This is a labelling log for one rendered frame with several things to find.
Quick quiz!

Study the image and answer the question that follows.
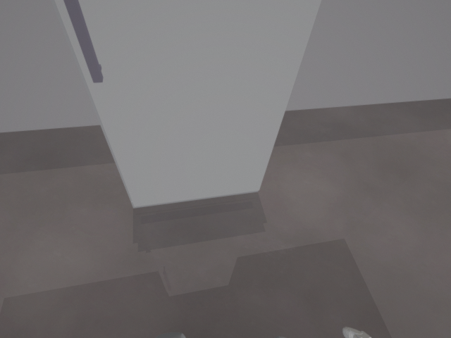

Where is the fridge door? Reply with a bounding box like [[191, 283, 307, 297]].
[[54, 0, 321, 207]]

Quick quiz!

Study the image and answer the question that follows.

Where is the handle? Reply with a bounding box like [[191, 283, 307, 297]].
[[64, 0, 103, 83]]

